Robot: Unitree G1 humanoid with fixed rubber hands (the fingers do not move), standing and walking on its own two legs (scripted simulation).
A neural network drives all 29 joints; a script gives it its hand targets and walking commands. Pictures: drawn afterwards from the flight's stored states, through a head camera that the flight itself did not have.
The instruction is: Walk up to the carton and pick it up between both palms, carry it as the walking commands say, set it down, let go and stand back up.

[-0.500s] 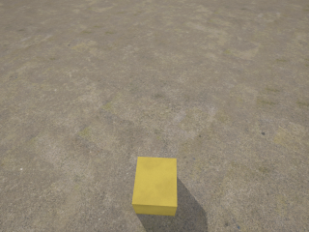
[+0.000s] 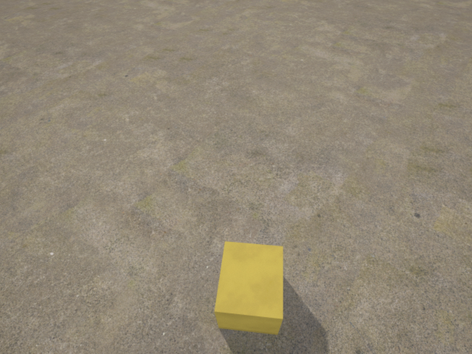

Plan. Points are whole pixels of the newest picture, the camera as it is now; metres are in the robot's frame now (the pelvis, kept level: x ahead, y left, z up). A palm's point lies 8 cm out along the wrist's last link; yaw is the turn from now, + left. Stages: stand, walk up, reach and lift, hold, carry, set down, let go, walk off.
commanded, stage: walk up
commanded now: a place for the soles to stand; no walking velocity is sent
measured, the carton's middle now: (250, 287) +0.48 -0.01 -0.66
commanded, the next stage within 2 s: stand in 1.38 s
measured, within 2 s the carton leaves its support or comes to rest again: neither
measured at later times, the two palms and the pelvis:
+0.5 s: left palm out of the picture +0.03 +0.25 -0.14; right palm out of the picture +0.04 -0.26 -0.12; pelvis +0.00 -0.01 +0.00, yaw +5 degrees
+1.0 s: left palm out of the picture +0.02 +0.25 -0.14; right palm out of the picture +0.10 -0.24 -0.13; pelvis +0.02 +0.00 +0.00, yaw +6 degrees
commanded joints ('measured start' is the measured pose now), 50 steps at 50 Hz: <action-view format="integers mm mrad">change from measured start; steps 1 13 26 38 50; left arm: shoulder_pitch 11 6 7 108 77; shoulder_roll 110 154 153 143 127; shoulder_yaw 34 40 46 43 28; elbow -42 -60 -72 -27 -14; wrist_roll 5 0 6 -5 -8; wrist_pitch -25 -10 -15 -22 -32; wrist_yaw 3 14 10 4 5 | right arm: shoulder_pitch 16 83 102 93 93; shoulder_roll -174 -138 -148 -132 -163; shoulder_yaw -47 -48 -51 -55 -52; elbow -40 -44 -51 -50 -38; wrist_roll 3 -10 -8 0 -2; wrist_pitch -29 -19 -33 -30 -27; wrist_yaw -4 -6 -14 -14 -27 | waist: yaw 21 -27 4 22 7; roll -31 0 67 -8 -51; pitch -42 -7 -16 -64 -23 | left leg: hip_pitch -108 -86 -163 -102 -88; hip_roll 72 4 5 20 14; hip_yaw -90 -17 -77 -110 -91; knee -150 -39 -49 -67 -98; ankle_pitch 139 49 155 339 336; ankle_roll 84 64 79 79 62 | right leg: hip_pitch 141 16 116 203 191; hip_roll -37 -116 -80 -52 -62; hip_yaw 79 130 59 35 42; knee -90 -206 -130 -102 -133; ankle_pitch -4 -239 -153 108 136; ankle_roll -38 -97 -84 -54 -52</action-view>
